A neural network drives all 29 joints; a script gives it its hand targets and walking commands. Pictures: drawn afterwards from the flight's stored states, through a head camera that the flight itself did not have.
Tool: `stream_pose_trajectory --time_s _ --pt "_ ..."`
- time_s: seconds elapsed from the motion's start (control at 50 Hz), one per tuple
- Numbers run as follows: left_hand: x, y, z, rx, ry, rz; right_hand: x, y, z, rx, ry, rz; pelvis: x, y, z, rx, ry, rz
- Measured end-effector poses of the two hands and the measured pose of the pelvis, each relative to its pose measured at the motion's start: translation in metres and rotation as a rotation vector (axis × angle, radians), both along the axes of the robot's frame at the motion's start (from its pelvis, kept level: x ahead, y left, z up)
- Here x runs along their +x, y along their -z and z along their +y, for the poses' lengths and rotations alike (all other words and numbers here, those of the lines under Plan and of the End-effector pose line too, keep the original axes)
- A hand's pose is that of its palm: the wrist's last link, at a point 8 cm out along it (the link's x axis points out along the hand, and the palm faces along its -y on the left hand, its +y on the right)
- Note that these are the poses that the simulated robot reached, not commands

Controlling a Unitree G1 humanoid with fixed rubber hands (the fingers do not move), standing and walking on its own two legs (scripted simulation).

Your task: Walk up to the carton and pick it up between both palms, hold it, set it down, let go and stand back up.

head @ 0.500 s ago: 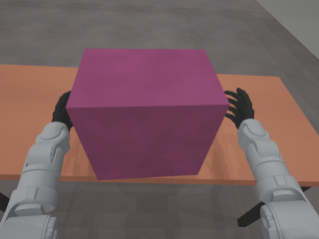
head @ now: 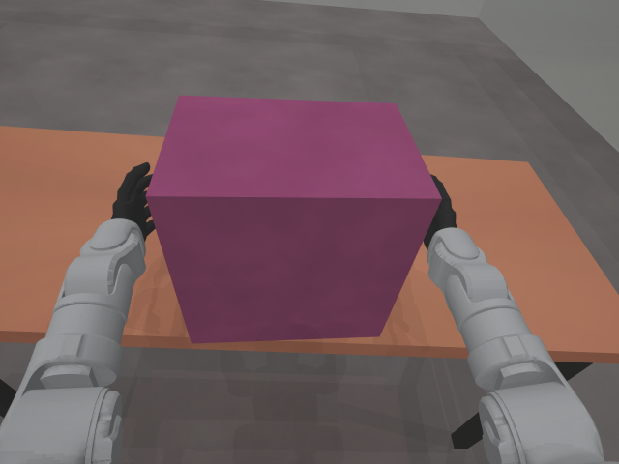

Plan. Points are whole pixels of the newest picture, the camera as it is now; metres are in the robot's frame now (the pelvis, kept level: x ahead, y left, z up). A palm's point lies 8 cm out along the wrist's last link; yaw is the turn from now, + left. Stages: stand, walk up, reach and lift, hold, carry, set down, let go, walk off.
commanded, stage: reach and lift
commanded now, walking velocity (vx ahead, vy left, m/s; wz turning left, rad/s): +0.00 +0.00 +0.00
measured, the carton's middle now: (289, 228) +0.43 +0.03 +0.08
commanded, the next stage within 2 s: none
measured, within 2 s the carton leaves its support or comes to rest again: leaves its support in 1.50 s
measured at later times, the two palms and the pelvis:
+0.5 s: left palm (145, 216) +0.40 +0.21 +0.12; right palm (439, 230) +0.40 -0.18 +0.11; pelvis +0.01 +0.00 +0.00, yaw +0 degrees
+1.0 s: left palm (145, 218) +0.40 +0.21 +0.12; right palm (432, 231) +0.40 -0.17 +0.11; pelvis +0.00 +0.00 +0.00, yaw +0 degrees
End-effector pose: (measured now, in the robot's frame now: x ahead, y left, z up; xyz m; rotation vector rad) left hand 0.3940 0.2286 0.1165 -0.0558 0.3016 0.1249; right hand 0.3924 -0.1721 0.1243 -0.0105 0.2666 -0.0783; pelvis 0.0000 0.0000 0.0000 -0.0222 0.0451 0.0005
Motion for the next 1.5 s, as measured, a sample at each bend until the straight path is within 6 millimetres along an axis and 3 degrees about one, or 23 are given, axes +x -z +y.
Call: stream_pose_trajectory --time_s 0.3,1.2,1.5 --pt "0.012 -0.003 -0.015 0.008 -0.014 -0.005 0.012 0.009 -0.007 0.018 0.028 0.022 0.007 0.0 -0.002 0.003 0.0 0.01" --pt "0.005 -0.004 -0.017 0.013 -0.02 -0.03 0.007 0.01 0.002 0.008 0.039 0.01 0.003 0.0 -0.001 0.002 0.0 0.004" --pt "0.0 -0.011 -0.018 0.087 -0.011 -0.079 0.004 0.0 0.003 -0.076 0.018 -0.038 0.006 0.0 -0.001 0.002 0.001 0.009"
